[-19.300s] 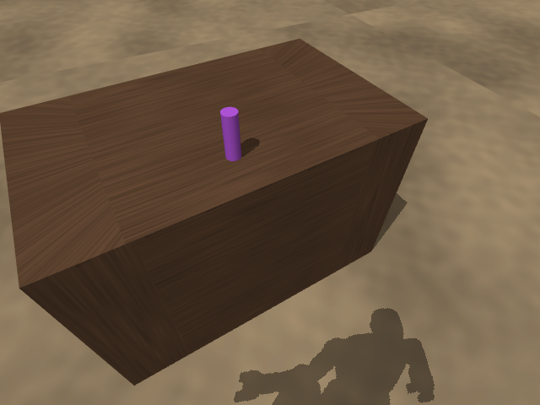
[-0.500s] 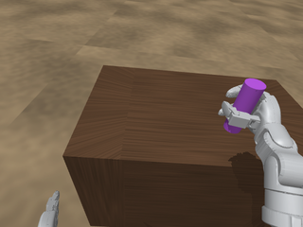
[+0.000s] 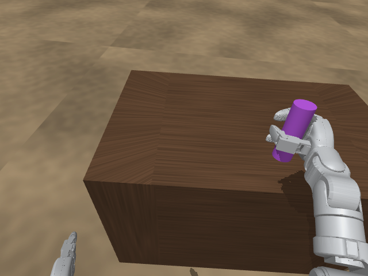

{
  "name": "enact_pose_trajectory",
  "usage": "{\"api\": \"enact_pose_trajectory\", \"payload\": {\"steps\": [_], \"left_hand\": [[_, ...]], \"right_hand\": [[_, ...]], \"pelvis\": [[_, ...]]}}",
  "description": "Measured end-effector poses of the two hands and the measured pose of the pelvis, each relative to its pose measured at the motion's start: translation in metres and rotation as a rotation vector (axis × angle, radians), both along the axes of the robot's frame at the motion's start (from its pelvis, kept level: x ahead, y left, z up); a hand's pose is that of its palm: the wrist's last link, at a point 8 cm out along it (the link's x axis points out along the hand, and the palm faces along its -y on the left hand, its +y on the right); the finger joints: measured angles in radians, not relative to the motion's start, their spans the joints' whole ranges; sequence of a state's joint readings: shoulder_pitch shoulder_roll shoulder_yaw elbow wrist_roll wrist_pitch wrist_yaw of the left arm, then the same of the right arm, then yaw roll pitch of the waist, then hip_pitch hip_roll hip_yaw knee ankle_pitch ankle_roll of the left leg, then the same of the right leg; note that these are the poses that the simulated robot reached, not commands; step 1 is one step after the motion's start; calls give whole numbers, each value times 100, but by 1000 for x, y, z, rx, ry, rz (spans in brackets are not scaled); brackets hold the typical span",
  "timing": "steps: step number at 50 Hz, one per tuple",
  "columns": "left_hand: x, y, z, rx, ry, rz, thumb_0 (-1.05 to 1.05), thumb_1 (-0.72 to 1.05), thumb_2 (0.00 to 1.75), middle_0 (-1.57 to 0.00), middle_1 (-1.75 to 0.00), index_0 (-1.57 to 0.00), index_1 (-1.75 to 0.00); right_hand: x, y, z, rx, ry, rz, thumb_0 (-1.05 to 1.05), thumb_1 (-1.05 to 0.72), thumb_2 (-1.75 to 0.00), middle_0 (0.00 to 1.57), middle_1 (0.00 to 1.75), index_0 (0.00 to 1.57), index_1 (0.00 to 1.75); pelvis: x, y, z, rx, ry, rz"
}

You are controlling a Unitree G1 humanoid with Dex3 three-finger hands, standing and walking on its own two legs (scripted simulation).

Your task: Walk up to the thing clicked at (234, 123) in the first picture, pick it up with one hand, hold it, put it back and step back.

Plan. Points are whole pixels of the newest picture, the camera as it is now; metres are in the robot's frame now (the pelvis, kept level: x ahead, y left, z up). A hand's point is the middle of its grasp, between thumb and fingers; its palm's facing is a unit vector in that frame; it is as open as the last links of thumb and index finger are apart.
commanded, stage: crouch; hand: right
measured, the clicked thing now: (292, 132) +0.38 -0.20 +0.18
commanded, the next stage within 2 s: lower in 0.98 s
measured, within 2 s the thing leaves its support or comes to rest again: neither
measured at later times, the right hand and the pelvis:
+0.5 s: hand (270, 126) +0.46 -0.19 +0.12, palm faces +0.17 +0.99 -0.02, open 5.2 cm; pelvis +0.01 -0.01 -0.01, yaw +2 degrees
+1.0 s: hand (263, 127) +0.50 -0.19 +0.09, palm faces +0.16 +0.99 +0.00, open 5.2 cm; pelvis +0.02 -0.01 -0.02, yaw +2 degrees
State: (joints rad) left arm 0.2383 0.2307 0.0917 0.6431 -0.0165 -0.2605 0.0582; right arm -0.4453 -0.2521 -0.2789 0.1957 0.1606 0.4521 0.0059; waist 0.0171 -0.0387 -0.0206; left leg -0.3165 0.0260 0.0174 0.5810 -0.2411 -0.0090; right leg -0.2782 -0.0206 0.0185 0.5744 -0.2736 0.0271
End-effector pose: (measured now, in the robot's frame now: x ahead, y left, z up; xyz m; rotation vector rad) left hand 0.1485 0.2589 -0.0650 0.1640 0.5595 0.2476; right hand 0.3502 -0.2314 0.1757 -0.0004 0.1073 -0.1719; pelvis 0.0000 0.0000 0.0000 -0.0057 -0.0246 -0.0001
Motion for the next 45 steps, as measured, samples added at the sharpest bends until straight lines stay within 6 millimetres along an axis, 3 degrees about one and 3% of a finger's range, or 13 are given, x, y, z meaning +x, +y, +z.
{"api": "enact_pose_trajectory", "payload": {"steps": [7, 19, 27, 36, 45], "left_hand": [[-21, 7, -7, 44, 62, 28, -1, -53, 5, -5, -5, -6, -5], [-10, -11, 2, 20, 14, 26, -1, -52, 5, -5, -5, -6, -5], [-17, -14, -15, 3, 132, 21, -1, -52, 4, -6, -5, -6, -5], [2, -4, 1, 55, 96, 41, -1, -52, 5, -6, -5, -6, -5], [7, -2, -1, 48, 116, 48, -1, -52, 5, -6, -5, -6, -5]], "right_hand": [[33, 7, -20, -3, -22, 23, 0, -19, -110, 100, 112, 102, 112], [72, -2, -28, -2, -73, -6, 0, -19, -110, 100, 112, 102, 111], [88, -8, -54, -19, -39, 2, 0, -19, -110, 100, 112, 102, 111], [104, -2, -61, 4, -68, 12, 0, -19, -110, 100, 112, 102, 111], [111, -11, -75, -10, -53, -3, 0, -19, -110, 100, 112, 102, 111]], "pelvis": [[-5, -1, -3, 3, 41, 15], [3, -4, -6, 5, 92, 28], [10, -7, -9, 7, 146, 29], [21, -8, -10, 11, 167, 31], [25, -9, -13, 13, 192, 27]]}}
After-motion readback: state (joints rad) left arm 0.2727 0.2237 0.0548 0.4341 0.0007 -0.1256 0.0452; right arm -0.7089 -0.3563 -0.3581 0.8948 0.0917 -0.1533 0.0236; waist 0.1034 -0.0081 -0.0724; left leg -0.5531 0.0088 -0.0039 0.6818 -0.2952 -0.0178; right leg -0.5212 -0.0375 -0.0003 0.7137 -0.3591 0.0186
